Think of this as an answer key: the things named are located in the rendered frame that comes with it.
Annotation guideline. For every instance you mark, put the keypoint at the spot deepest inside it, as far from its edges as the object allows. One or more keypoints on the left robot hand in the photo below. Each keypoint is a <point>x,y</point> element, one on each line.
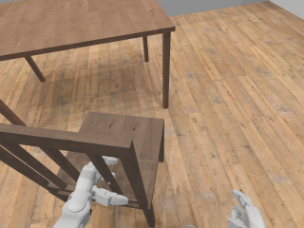
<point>90,176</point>

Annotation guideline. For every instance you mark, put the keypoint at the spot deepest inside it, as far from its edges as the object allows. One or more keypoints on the left robot forearm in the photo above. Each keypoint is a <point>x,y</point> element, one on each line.
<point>76,211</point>

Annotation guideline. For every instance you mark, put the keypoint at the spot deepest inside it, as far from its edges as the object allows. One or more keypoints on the table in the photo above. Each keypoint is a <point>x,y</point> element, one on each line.
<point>34,27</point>

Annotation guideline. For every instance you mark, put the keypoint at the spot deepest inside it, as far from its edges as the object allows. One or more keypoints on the right robot hand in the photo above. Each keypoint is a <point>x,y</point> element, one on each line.
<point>249,218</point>

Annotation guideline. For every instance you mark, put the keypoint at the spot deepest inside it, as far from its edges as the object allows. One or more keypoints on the chair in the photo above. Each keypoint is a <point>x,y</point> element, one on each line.
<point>136,142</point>

